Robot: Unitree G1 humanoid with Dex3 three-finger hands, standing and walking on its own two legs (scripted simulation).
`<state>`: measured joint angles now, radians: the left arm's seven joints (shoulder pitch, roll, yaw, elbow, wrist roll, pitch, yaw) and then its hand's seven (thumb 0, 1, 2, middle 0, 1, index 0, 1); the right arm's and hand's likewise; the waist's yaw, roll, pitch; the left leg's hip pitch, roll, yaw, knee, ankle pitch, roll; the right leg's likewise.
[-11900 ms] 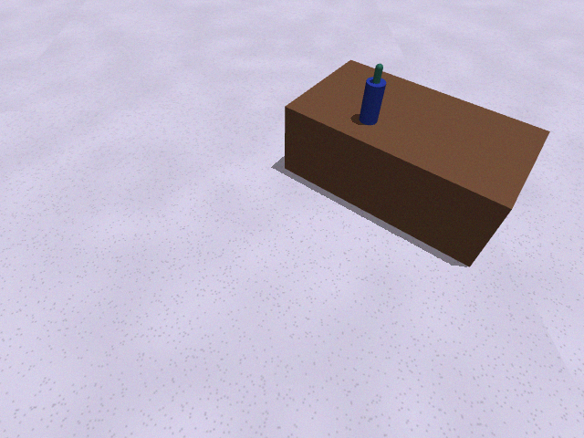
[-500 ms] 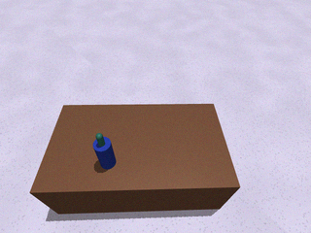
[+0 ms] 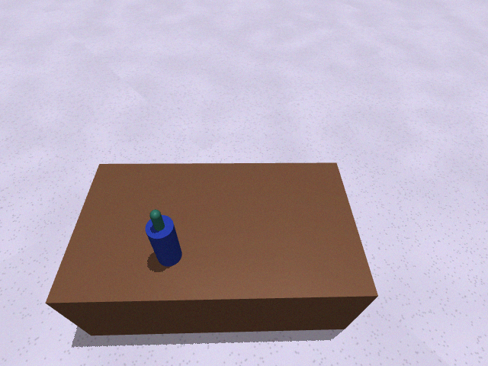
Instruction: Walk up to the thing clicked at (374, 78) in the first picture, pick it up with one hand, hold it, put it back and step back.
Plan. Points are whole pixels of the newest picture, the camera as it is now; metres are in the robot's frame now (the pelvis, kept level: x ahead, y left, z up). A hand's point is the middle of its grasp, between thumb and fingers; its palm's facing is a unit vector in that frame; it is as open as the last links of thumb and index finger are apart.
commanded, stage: stand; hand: left
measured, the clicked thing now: (162, 235) +0.52 +0.23 -0.30
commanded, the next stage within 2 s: go down in 0.50 s
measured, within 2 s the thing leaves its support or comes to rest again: neither
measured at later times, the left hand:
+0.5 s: hand out of the picture +0.07 +0.25 -0.16, palm faces -0.04 -0.94 -0.34, open 7.4 cm
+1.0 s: hand out of the picture +0.15 +0.26 -0.15, palm faces +0.03 -0.93 -0.36, open 14.5 cm
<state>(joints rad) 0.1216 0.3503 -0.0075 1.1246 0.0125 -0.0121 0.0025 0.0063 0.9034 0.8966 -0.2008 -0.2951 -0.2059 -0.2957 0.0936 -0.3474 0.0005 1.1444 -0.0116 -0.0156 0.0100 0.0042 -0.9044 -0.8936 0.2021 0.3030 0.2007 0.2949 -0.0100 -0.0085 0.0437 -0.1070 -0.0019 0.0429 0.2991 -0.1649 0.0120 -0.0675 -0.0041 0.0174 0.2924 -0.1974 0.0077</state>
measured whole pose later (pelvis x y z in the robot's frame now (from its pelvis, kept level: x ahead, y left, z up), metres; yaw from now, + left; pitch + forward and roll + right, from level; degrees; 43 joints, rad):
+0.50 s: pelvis +0.00 +0.00 +0.00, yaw +0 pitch -2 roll +0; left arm 0.13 0.35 -0.01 1.12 0.01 -0.01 0.00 0.01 0.90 0.90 -0.20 -0.30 -0.21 -0.30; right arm 0.10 -0.35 0.00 1.14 -0.01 -0.01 0.01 0.00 -0.90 -0.89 0.20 0.30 0.20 0.29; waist -0.01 -0.01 0.05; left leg -0.11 0.00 0.04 0.30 -0.16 0.01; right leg -0.07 0.00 0.02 0.29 -0.19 0.01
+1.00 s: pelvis +0.00 +0.00 -0.02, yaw +1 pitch +6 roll -1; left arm 0.05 0.35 0.14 0.82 0.07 0.20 -0.03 0.00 0.04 0.22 -0.05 -0.06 -0.06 -0.05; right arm 0.26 -0.25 0.00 0.72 0.04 -0.06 -0.04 0.01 -0.95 -0.90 0.20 0.30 0.20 0.29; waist -0.04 0.01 -0.03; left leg -0.39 0.00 0.02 0.56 -0.28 0.01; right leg -0.34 0.00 -0.01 0.54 -0.31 0.00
